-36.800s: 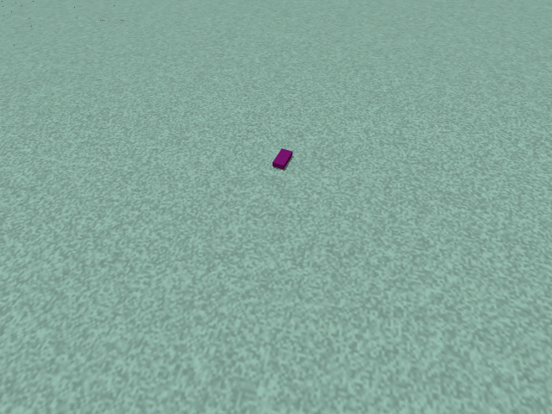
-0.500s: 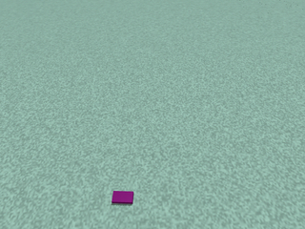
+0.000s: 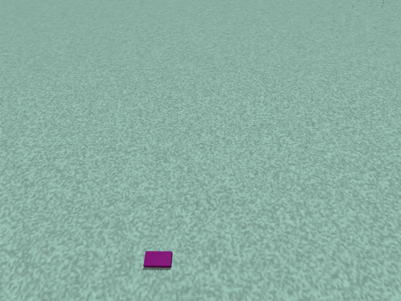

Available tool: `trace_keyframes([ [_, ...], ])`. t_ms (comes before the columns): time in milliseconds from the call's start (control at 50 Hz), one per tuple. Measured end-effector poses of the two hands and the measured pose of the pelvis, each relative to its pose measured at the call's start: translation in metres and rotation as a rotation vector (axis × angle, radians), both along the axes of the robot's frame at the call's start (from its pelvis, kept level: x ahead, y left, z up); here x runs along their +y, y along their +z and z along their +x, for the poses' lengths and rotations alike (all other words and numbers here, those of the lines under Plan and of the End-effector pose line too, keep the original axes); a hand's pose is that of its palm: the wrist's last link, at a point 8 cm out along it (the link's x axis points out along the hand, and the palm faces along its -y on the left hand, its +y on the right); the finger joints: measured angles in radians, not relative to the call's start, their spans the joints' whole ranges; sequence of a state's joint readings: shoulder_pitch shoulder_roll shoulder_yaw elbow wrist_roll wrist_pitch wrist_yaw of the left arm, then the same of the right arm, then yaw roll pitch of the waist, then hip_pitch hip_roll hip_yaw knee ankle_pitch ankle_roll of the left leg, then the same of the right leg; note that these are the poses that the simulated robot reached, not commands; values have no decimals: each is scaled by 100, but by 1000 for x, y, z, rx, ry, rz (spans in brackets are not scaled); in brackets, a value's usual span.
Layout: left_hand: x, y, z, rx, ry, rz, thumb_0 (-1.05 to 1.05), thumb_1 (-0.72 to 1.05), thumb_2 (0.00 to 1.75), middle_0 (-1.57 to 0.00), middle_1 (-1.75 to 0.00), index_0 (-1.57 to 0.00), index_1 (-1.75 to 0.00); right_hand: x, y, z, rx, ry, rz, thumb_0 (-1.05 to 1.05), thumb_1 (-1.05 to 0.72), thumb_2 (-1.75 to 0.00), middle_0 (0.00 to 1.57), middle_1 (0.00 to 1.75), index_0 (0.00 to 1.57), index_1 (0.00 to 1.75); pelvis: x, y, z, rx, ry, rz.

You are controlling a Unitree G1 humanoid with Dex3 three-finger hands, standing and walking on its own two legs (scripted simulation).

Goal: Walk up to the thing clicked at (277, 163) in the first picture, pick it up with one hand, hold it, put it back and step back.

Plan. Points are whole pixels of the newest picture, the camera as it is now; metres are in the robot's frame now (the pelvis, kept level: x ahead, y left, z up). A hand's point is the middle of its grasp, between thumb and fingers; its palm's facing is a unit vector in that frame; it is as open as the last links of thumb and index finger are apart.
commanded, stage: stand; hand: left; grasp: from above
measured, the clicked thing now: (158, 259) +0.45 +0.24 -0.76
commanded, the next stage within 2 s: step back in 1.28 s
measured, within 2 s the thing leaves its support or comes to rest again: neither
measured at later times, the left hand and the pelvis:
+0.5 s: hand out of the picture +0.08 +0.25 -0.16, palm faces +0.00 -0.94 -0.34, open 7.3 cm; pelvis +0.01 +0.00 +0.00, yaw -1 degrees
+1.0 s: hand out of the picture +0.08 +0.25 -0.16, palm faces -0.01 -0.94 -0.34, open 7.3 cm; pelvis +0.01 +0.00 +0.00, yaw -1 degrees
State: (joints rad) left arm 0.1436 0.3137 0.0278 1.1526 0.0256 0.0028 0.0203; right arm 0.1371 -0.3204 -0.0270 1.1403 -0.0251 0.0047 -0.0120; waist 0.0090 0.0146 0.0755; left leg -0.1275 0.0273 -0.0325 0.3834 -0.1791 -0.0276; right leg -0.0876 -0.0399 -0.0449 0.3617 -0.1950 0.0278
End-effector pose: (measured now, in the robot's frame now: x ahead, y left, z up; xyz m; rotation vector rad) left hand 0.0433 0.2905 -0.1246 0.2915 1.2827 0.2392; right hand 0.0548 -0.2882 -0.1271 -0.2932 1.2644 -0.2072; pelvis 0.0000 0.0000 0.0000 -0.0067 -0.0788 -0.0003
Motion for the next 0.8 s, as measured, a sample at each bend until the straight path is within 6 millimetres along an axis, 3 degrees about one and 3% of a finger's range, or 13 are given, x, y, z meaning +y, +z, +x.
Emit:
trace_keyframes([
  [800,0,5,34,-37,-31,-2,0,90,90,-20,-30,-21,-30,-8,6,22,-23,10,-10,1,-91,-89,20,30,20,30,-3,2,12,18,-10,2],
])
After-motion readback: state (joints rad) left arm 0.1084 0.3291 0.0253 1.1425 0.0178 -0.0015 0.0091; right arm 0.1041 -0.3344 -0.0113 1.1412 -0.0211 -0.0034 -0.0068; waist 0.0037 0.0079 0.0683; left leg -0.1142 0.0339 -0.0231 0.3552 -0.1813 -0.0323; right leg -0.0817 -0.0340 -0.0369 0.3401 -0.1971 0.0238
